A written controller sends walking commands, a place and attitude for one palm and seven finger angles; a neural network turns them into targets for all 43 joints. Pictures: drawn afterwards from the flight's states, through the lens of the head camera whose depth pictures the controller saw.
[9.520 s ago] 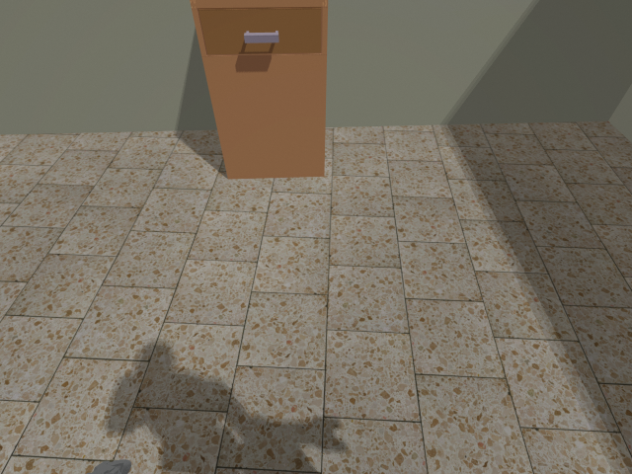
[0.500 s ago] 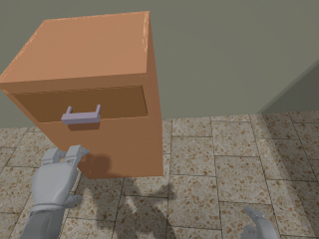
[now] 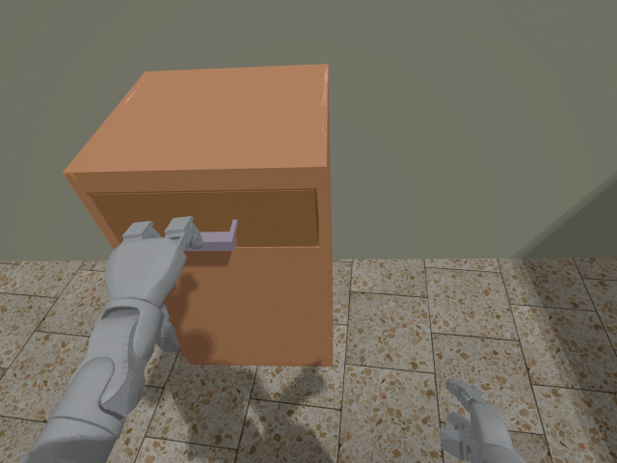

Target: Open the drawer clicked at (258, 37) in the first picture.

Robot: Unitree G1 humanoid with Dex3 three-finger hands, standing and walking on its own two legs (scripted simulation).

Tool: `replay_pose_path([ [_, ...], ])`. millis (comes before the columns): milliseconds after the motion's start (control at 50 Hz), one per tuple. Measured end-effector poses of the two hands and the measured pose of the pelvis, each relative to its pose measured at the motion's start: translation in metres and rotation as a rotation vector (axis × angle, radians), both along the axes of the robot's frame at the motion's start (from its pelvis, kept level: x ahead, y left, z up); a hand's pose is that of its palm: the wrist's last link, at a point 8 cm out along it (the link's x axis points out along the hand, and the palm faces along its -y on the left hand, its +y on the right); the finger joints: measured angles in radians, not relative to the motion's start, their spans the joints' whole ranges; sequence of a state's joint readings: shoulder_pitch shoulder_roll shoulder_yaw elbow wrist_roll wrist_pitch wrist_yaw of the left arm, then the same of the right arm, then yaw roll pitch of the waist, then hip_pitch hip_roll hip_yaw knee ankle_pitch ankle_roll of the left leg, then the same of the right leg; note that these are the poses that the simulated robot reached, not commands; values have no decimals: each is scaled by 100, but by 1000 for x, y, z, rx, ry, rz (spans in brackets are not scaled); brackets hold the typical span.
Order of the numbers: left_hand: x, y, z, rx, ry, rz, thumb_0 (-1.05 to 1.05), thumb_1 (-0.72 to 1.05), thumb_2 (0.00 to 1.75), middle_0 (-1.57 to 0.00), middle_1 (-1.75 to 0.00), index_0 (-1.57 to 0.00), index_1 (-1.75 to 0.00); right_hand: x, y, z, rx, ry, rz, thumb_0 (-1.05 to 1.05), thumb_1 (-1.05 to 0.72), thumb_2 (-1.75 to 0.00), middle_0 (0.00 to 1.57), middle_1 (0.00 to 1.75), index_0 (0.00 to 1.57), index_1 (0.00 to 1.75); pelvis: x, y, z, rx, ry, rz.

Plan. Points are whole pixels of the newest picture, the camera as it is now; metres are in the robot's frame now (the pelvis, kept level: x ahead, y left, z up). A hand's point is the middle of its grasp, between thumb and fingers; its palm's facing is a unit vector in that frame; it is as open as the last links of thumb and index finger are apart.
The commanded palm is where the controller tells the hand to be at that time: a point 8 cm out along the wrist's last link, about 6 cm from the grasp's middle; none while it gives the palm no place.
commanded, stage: raise the hand with hooked fingers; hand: left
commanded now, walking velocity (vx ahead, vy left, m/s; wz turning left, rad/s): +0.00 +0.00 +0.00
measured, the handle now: (205, 233) +0.53 +0.30 -0.06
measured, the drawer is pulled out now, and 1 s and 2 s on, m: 0.00 0.00 0.00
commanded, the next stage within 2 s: move the hooked fingers above the handle in 0.42 s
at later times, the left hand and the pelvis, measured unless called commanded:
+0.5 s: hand (166, 284) +0.31 +0.24 +0.08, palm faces +0.07 -0.08 -0.99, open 13.8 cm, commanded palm +0.28 +0.24 +0.13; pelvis +0.00 +0.00 +0.00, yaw +0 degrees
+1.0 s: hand (173, 266) +0.36 +0.26 +0.05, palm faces -0.02 -0.04 -1.00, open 13.8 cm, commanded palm +0.34 +0.27 +0.11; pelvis +0.01 -0.01 -0.01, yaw +1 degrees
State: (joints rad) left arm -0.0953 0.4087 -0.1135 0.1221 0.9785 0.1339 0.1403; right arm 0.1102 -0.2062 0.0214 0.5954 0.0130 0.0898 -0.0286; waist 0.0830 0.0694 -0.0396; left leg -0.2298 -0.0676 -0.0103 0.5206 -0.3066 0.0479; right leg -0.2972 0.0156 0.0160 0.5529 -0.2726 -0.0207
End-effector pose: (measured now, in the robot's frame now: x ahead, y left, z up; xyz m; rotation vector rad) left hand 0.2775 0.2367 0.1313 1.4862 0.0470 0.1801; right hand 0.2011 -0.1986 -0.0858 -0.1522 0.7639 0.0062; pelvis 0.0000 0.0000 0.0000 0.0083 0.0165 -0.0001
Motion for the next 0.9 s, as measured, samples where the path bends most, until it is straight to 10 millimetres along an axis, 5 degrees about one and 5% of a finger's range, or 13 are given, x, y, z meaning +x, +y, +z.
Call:
replay_pose_path([
  [360, 2, 8, -3, -9, 24, -83, 0, -49, 31, -32, -120, -32, -120, -44, -22, -19, -54, 155, -50, 1, -90, -90, 20, 30, 20, 30, 0, 8, 3, -6, 21, 1],
  [720, 22, 11, -11, 12, 76, -22, 0, -49, 31, -32, -120, -32, -121, -20, -31, -11, -46, 87, -61, 1, -90, -90, 20, 30, 20, 30, 2, -8, 3, 0, 38, 1],
  [900, 43, 22, -20, 23, 113, -32, 0, -49, 31, -32, -120, -32, -120, -33, -53, -19, -97, 136, -92, 0, -90, -90, 20, 30, 20, 30, 4, -14, -2, -3, 82, 11],
])
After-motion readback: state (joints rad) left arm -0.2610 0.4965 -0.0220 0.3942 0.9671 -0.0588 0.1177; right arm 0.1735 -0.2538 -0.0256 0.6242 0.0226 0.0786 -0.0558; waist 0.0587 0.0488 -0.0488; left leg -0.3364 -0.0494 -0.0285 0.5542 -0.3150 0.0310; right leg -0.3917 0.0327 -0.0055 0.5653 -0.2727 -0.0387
